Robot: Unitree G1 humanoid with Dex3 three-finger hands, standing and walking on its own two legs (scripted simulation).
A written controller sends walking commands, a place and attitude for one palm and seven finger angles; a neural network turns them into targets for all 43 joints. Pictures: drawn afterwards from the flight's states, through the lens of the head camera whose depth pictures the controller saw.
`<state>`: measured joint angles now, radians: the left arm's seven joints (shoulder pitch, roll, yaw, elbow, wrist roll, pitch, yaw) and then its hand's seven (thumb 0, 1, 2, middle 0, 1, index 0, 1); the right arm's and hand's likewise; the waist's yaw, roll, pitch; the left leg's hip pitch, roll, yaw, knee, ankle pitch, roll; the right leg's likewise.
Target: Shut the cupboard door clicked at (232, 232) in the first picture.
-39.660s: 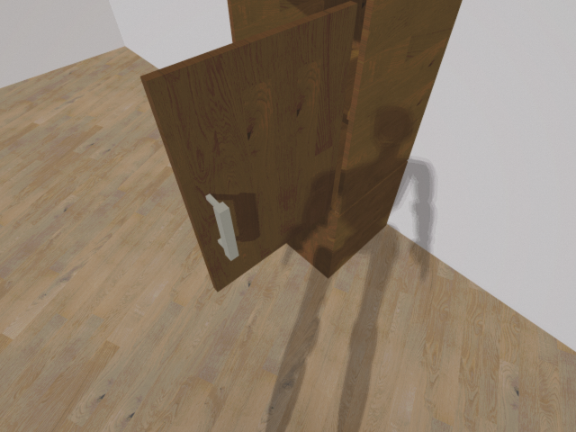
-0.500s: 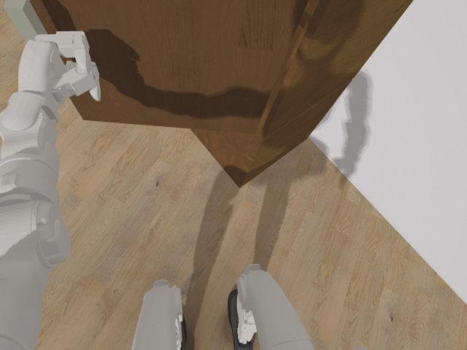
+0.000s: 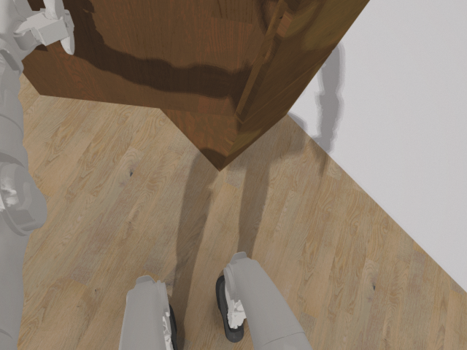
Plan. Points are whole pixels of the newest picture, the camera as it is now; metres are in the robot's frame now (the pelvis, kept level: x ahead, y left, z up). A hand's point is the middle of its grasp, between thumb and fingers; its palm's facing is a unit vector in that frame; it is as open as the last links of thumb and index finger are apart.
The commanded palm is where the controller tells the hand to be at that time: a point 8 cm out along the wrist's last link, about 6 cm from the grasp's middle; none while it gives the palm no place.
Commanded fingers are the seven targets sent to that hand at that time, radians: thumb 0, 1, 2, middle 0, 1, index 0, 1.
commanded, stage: push the door shut along its arc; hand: left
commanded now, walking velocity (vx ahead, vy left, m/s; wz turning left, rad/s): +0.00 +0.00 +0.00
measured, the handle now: out of the picture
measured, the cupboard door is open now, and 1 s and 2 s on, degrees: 45 40 40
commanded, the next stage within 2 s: pull the fist back off the door in 0.18 s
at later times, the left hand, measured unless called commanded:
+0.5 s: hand (74, 13) +0.61 +0.14 +0.06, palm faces +0.13 -0.99 -0.03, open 3.1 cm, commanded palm +0.59 +0.15 +0.07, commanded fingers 0.00 0.90 0.90 -1.30 -1.50 -1.30 -1.50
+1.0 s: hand (80, 60) +0.53 +0.13 +0.07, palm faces +0.11 -0.99 -0.01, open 3.1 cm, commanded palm +0.50 +0.17 +0.07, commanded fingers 0.00 0.90 0.90 -1.30 -1.50 -1.30 -1.50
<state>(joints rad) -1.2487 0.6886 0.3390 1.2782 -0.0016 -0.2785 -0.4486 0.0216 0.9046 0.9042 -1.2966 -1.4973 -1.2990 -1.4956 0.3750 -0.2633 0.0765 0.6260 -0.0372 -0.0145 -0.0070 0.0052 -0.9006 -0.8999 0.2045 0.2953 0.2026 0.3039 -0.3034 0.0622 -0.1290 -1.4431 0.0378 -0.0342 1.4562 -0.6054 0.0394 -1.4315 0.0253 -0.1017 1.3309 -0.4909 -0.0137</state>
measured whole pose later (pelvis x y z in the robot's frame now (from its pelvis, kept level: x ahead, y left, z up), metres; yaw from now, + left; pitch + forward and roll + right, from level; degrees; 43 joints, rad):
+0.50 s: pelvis +0.00 -0.01 +0.00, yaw +1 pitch +35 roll -6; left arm -1.27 0.55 0.37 1.24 0.09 -0.31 0.05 0.03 0.85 0.90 -1.29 -1.50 -1.30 -1.50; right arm 0.41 -0.23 0.06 0.62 -0.11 -0.02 0.09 0.00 -0.90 -0.90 0.20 0.29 0.20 0.30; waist -0.30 0.06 -0.13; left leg -1.46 0.04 -0.05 1.44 -0.59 0.02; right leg -1.45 0.03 -0.12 1.32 -0.49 -0.03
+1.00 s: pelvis +0.02 -0.02 +0.03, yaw +3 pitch +29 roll -2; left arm -0.91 0.34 0.33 1.16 -0.02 -0.51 0.00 0.02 0.90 0.90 -1.30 -1.50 -1.30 -1.50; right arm 0.37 -0.26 0.00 0.63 -0.07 0.03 0.07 0.01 -0.90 -0.90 0.20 0.29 0.20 0.30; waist -0.19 0.04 -0.15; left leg -1.23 0.02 -0.02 1.30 -0.57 0.01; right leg -1.24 0.01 -0.08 1.23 -0.49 -0.04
